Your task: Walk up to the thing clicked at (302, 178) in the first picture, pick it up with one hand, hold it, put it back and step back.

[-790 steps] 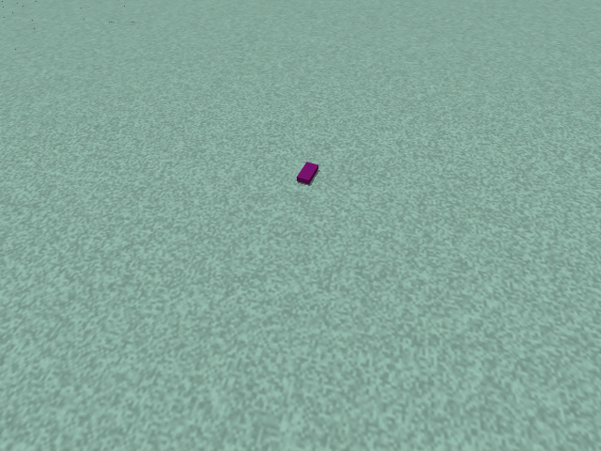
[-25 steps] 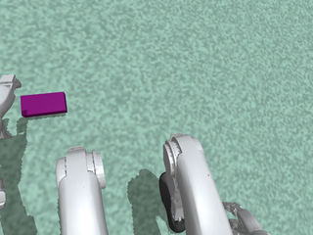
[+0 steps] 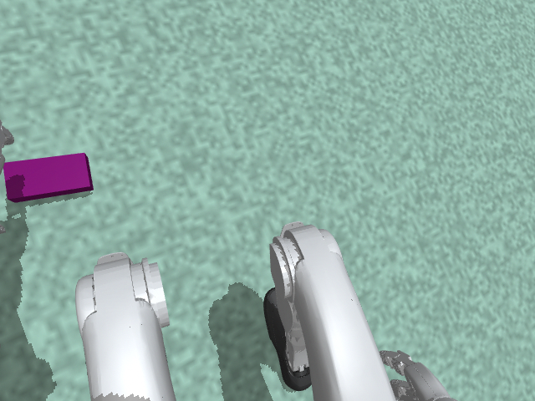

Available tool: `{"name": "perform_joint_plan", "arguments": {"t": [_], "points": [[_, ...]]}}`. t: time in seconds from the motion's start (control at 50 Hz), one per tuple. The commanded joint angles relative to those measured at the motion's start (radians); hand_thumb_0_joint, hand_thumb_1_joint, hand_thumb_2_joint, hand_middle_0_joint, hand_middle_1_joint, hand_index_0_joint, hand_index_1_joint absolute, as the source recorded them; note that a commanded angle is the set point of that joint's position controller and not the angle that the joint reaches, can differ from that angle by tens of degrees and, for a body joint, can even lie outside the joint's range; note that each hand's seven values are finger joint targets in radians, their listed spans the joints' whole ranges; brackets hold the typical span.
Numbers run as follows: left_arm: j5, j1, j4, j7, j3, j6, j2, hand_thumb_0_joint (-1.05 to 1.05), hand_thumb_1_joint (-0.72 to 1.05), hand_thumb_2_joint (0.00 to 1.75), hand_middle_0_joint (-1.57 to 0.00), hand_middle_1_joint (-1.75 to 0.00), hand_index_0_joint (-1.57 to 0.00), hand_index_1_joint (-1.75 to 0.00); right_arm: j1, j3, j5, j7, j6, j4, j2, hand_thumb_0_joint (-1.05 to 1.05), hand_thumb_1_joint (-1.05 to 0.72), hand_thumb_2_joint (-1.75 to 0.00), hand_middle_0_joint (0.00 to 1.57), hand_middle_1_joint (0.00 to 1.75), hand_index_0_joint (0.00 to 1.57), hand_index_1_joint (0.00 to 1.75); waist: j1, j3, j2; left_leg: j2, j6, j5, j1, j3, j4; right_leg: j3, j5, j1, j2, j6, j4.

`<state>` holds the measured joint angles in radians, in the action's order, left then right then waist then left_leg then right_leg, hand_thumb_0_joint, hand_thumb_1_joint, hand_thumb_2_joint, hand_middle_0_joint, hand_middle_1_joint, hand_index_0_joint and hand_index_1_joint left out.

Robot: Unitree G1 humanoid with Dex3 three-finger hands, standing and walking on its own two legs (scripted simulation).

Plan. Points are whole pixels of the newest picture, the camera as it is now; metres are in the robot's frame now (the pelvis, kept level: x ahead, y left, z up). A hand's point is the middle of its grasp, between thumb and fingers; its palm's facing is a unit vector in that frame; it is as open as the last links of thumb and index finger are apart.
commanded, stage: rise first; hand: left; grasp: from above
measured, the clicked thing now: (50, 177) +0.48 +0.31 -0.31
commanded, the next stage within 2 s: approach in 1.42 s
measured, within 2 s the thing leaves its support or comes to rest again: neither
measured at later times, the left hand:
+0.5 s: hand out of the picture +0.43 +0.35 -0.19, palm faces -0.43 -0.09 -0.90, open 14.2 cm
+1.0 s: hand out of the picture +0.44 +0.35 -0.19, palm faces -0.44 -0.09 -0.90, open 14.2 cm
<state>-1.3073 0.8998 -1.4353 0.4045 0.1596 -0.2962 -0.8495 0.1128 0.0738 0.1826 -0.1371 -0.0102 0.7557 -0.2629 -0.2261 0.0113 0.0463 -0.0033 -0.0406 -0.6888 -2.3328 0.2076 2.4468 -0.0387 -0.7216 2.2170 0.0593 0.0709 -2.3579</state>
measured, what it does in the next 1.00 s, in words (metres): stands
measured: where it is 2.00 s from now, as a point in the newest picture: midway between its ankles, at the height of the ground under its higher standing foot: (225, 374)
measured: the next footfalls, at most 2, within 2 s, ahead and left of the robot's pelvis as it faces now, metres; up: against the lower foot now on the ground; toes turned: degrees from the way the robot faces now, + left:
none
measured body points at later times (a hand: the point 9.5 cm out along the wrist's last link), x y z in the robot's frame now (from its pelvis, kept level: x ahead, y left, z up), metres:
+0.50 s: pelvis +0.00 +0.00 -0.01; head +0.24 +0.10 +0.36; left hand +0.45 +0.35 -0.14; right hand +0.06 -0.27 -0.10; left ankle +0.07 +0.14 -0.29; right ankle +0.10 -0.14 -0.29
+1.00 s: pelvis +0.00 +0.00 -0.01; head +0.24 +0.10 +0.36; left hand +0.46 +0.35 -0.14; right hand +0.06 -0.27 -0.10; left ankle +0.07 +0.14 -0.29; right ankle +0.10 -0.14 -0.29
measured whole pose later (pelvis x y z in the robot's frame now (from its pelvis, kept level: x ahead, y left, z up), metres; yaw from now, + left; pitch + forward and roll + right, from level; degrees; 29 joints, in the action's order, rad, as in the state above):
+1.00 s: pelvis +0.00 +0.00 -0.01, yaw -2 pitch +31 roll -11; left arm -1.31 0.94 -1.48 0.41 0.16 -0.30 -0.92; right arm 0.11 0.13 0.19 -0.15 -0.04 0.73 -0.28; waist -0.26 -0.02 0.06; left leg 0.00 -0.04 -0.68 -2.35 0.23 2.48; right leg -0.06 -0.71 2.22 0.06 0.07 -2.37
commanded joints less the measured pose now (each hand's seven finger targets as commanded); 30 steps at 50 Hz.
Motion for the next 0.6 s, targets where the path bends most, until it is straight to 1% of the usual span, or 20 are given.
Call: {"name": "perform_joint_plan", "arguments": {"t": [0.0, 0.06, 0.08, 0.1, 0.12, 0.16, 0.18, 0.2, 0.24, 0.26, 0.28, 0.34, 0.38, 0.4, 0.42, 0.46, 0.5, 0.54, 0.56, 0.58], "points": [[0.020, 0.282, 0.123, 0.044, 0.047, -0.008, -0.286, 0.00, -0.56, 1.03, -0.08, -0.97, -0.07, -0.99, 0.186, -0.074, -0.002, 0.008, -0.001, -0.014, -0.265, 0.00, -0.90, -0.90, 0.20, 0.30, 0.20, 0.30, 0.003, 0.668, -0.344, -0.005, 0.063, 0.190, 0.544, -0.146, -0.239, -0.134, 0.257, -0.269, 0.006, -0.091, 0.232], [0.013, 0.296, 0.119, 0.050, 0.038, -0.015, -0.283, 0.00, -0.56, 1.03, -0.08, -0.97, -0.07, -0.98, 0.184, -0.070, 0.002, 0.009, -0.003, -0.012, -0.269, 0.00, -0.90, -0.90, 0.20, 0.30, 0.20, 0.30, -0.005, 0.655, -0.366, -0.005, 0.059, 0.171, 0.553, -0.138, -0.249, -0.145, 0.233, -0.240, 0.006, -0.093, 0.221], [0.010, 0.290, 0.099, 0.053, 0.040, -0.015, -0.289, 0.00, -0.57, 1.03, -0.08, -0.98, -0.06, -0.99, 0.175, -0.071, 0.001, 0.009, -0.004, -0.014, -0.270, 0.00, -0.90, -0.90, 0.20, 0.30, 0.20, 0.30, -0.001, 0.643, -0.362, -0.006, 0.058, 0.153, 0.548, -0.137, -0.249, -0.146, 0.217, -0.226, 0.007, -0.096, 0.222], [0.010, 0.296, 0.096, 0.055, 0.032, -0.015, -0.275, 0.00, -0.58, 1.04, -0.08, -0.98, -0.06, -0.99, 0.177, -0.069, 0.004, 0.008, -0.006, -0.016, -0.270, 0.00, -0.90, -0.90, 0.20, 0.30, 0.20, 0.30, -0.012, 0.632, -0.367, -0.006, 0.060, 0.161, 0.550, -0.137, -0.245, -0.146, 0.226, -0.228, 0.006, -0.092, 0.223], [0.000, 0.297, 0.084, 0.055, 0.022, -0.015, -0.270, 0.00, -0.57, 1.04, -0.08, -0.98, -0.07, -0.99, 0.184, -0.062, 0.007, 0.006, -0.006, -0.014, -0.269, 0.00, -0.90, -0.90, 0.20, 0.30, 0.20, 0.30, -0.022, 0.639, -0.355, -0.004, 0.061, 0.174, 0.547, -0.135, -0.240, -0.146, 0.242, -0.243, 0.008, -0.092, 0.225], [0.001, 0.303, 0.092, 0.064, 0.041, -0.018, -0.296, 0.00, -0.57, 1.04, -0.08, -0.97, -0.06, -0.99, 0.182, -0.061, 0.006, 0.006, -0.006, -0.010, -0.274, 0.00, -0.90, -0.90, 0.20, 0.30, 0.20, 0.30, -0.012, 0.655, -0.361, -0.002, 0.061, 0.176, 0.539, -0.136, -0.238, -0.146, 0.243, -0.249, 0.008, -0.091, 0.220], [0.008, 0.286, 0.072, 0.067, 0.036, -0.014, -0.288, 0.00, -0.57, 1.04, -0.08, -0.98, -0.07, -0.99, 0.179, -0.060, 0.002, 0.006, -0.011, -0.013, -0.269, 0.00, -0.91, -0.90, 0.20, 0.30, 0.20, 0.30, -0.002, 0.636, -0.361, -0.002, 0.059, 0.169, 0.543, -0.139, -0.243, -0.145, 0.235, -0.240, 0.007, -0.095, 0.218], [0.004, 0.296, 0.070, 0.070, 0.031, -0.012, -0.279, 0.00, -0.58, 1.04, -0.07, -0.99, -0.06, -1.00, 0.175, -0.059, 0.008, 0.006, -0.011, -0.013, -0.274, 0.00, -0.90, -0.90, 0.20, 0.30, 0.20, 0.30, -0.012, 0.641, -0.368, -0.004, 0.058, 0.167, 0.555, -0.133, -0.247, -0.153, 0.231, -0.229, 0.008, -0.092, 0.214], [-0.008, 0.324, 0.065, 0.072, 0.023, -0.011, -0.291, 0.00, -0.56, 1.03, -0.08, -0.99, -0.07, -1.00, 0.175, -0.054, 0.010, 0.006, -0.014, -0.014, -0.278, 0.00, -0.90, -0.90, 0.20, 0.30, 0.20, 0.30, -0.029, 0.633, -0.371, -0.004, 0.060, 0.158, 0.540, -0.133, -0.235, -0.151, 0.230, -0.226, 0.009, -0.093, 0.216], [-0.009, 0.320, 0.057, 0.073, 0.021, -0.010, -0.289, 0.00, -0.57, 1.04, -0.08, -0.98, -0.07, -0.99, 0.179, -0.053, 0.009, 0.005, -0.015, -0.014, -0.277, 0.00, -0.90, -0.90, 0.20, 0.30, 0.20, 0.30, -0.028, 0.624, -0.369, -0.003, 0.060, 0.158, 0.532, -0.134, -0.235, -0.149, 0.232, -0.232, 0.009, -0.093, 0.217], [-0.006, 0.318, 0.055, 0.077, 0.030, -0.008, -0.301, 0.00, -0.58, 1.04, -0.08, -0.98, -0.06, -1.00, 0.177, -0.052, 0.006, 0.004, -0.018, -0.012, -0.277, 0.00, -0.90, -0.90, 0.20, 0.30, 0.20, 0.30, -0.022, 0.620, -0.362, -0.003, 0.060, 0.154, 0.521, -0.135, -0.235, -0.149, 0.228, -0.233, 0.010, -0.095, 0.218], [-0.007, 0.322, 0.061, 0.081, 0.032, -0.004, -0.308, 0.00, -0.57, 1.04, -0.07, -1.00, -0.06, -1.01, 0.177, -0.048, 0.013, 0.003, -0.021, -0.013, -0.281, 0.00, -0.90, -0.90, 0.20, 0.30, 0.20, 0.30, -0.027, 0.644, -0.371, -0.006, 0.060, 0.173, 0.538, -0.133, -0.228, -0.151, 0.246, -0.242, 0.011, -0.092, 0.211], [0.000, 0.320, 0.048, 0.080, 0.029, -0.001, -0.310, 0.00, -0.57, 1.03, -0.08, -0.99, -0.07, -1.00, 0.171, -0.047, 0.009, 0.004, -0.026, -0.014, -0.279, 0.00, -0.91, -0.90, 0.20, 0.30, 0.20, 0.30, -0.025, 0.624, -0.368, -0.004, 0.060, 0.153, 0.523, -0.135, -0.227, -0.148, 0.230, -0.235, 0.011, -0.094, 0.212], [-0.005, 0.315, 0.039, 0.081, 0.029, 0.002, -0.311, 0.00, -0.57, 1.04, -0.07, -1.00, -0.06, -1.01, 0.173, -0.045, 0.009, 0.004, -0.027, -0.014, -0.280, 0.00, -0.90, -0.90, 0.20, 0.30, 0.20, 0.30, -0.027, 0.620, -0.371, -0.006, 0.057, 0.159, 0.533, -0.130, -0.228, -0.154, 0.233, -0.225, 0.011, -0.094, 0.207], [-0.003, 0.332, 0.060, 0.084, 0.040, 0.001, -0.328, 0.00, -0.57, 1.03, -0.07, -0.99, -0.06, -1.00, 0.171, -0.045, 0.010, 0.005, -0.027, -0.016, -0.286, 0.00, -0.90, -0.90, 0.20, 0.30, 0.20, 0.30, -0.027, 0.627, -0.386, -0.007, 0.054, 0.159, 0.542, -0.125, -0.236, -0.160, 0.230, -0.217, 0.010, -0.094, 0.197], [-0.004, 0.323, 0.049, 0.078, 0.025, 0.006, -0.310, 0.00, -0.57, 1.03, -0.07, -1.00, -0.06, -1.01, 0.174, -0.046, 0.012, 0.003, -0.032, -0.016, -0.283, 0.00, -0.90, -0.90, 0.20, 0.30, 0.20, 0.30, -0.031, 0.624, -0.409, -0.008, 0.052, 0.174, 0.563, -0.125, -0.233, -0.160, 0.243, -0.214, 0.011, -0.094, 0.193], [0.000, 0.336, 0.057, 0.075, 0.035, 0.008, -0.323, 0.00, -0.57, 1.04, -0.08, -0.99, -0.06, -1.00, 0.182, -0.039, 0.011, 0.000, -0.032, -0.015, -0.287, 0.00, -0.90, -0.90, 0.20, 0.30, 0.20, 0.30, -0.038, 0.615, -0.403, -0.007, 0.052, 0.185, 0.553, -0.122, -0.232, -0.162, 0.253, -0.221, 0.009, -0.093, 0.189], [0.003, 0.312, 0.058, 0.070, 0.038, 0.007, -0.336, 0.00, -0.58, 1.04, -0.08, -0.99, -0.06, -1.00, 0.174, -0.035, 0.013, 0.001, -0.030, -0.017, -0.291, 0.00, -0.90, -0.90, 0.20, 0.30, 0.20, 0.30, -0.031, 0.640, -0.402, -0.008, 0.053, 0.200, 0.563, -0.122, -0.221, -0.160, 0.268, -0.238, 0.011, -0.091, 0.192], [0.006, 0.321, 0.057, 0.070, 0.044, 0.005, -0.348, 0.00, -0.57, 1.03, -0.07, -0.99, -0.06, -1.00, 0.178, -0.034, 0.013, 0.002, -0.032, -0.018, -0.291, 0.00, -0.90, -0.90, 0.20, 0.30, 0.20, 0.30, -0.033, 0.636, -0.406, -0.008, 0.055, 0.198, 0.549, -0.126, -0.214, -0.156, 0.270, -0.249, 0.008, -0.089, 0.195], [0.004, 0.315, 0.050, 0.066, 0.036, 0.005, -0.336, 0.00, -0.57, 1.04, -0.07, -1.00, -0.06, -1.01, 0.186, -0.030, 0.020, -0.002, -0.031, -0.015, -0.289, 0.00, -0.90, -0.90, 0.20, 0.30, 0.20, 0.30, -0.044, 0.624, -0.397, -0.008, 0.055, 0.206, 0.542, -0.123, -0.215, -0.160, 0.279, -0.254, 0.008, -0.088, 0.192]]}}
